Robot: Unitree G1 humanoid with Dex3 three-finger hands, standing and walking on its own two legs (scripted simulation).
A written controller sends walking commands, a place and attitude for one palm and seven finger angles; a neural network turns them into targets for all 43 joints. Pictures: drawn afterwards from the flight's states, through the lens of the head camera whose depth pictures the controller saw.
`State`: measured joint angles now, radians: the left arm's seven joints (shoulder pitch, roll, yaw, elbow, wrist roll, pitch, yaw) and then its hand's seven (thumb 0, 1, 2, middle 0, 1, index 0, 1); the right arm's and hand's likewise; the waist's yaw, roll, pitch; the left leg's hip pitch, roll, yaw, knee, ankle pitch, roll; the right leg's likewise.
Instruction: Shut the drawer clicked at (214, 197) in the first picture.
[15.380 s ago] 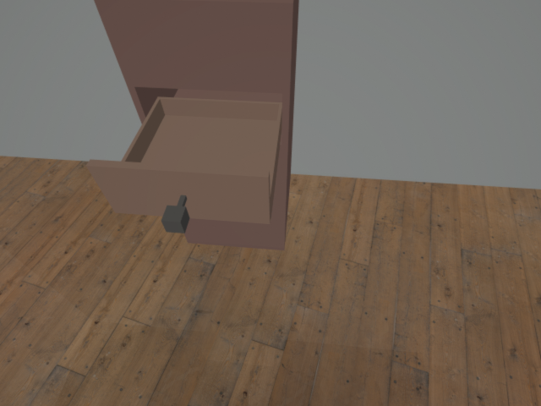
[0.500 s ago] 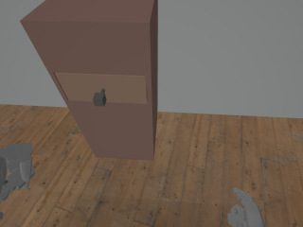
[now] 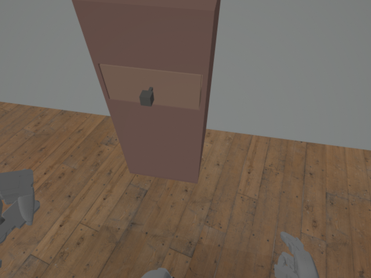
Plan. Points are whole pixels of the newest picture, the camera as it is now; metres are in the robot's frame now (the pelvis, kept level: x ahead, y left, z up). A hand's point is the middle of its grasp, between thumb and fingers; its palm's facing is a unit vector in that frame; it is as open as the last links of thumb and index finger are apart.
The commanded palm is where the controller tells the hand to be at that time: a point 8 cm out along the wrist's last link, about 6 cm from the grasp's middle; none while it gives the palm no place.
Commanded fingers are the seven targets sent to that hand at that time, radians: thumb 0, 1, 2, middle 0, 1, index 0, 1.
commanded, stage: step back with the hand held close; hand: left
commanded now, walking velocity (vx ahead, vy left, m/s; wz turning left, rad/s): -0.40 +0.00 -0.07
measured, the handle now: (148, 94) +0.74 +0.21 -0.07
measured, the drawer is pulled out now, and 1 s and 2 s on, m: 0.00 0.00 0.00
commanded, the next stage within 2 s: stop stepping back and stand still in 0.42 s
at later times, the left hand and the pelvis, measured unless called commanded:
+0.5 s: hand (10, 259) +0.11 +0.23 +0.17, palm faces +0.23 -0.87 -0.43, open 3.3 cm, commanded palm +0.04 +0.28 +0.19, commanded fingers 0.00 0.90 0.90 -1.40 -1.60 -1.40 -1.60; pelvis -0.12 +0.02 +0.00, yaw -5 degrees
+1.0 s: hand out of the picture -0.03 +0.25 +0.17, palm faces +0.34 -0.87 -0.35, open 3.3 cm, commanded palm -0.09 +0.30 +0.19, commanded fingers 0.00 0.90 0.90 -1.40 -1.60 -1.40 -1.60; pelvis -0.24 +0.03 +0.00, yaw -4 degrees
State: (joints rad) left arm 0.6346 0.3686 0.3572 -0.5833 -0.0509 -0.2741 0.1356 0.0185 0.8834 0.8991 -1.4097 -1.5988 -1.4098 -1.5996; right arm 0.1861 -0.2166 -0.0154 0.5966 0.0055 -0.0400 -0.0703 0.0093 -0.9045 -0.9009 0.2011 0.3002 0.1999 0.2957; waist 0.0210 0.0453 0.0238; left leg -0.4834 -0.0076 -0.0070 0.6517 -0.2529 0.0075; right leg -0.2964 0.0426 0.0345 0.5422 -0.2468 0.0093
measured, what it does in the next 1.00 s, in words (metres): walks backwards: right foot, then left foot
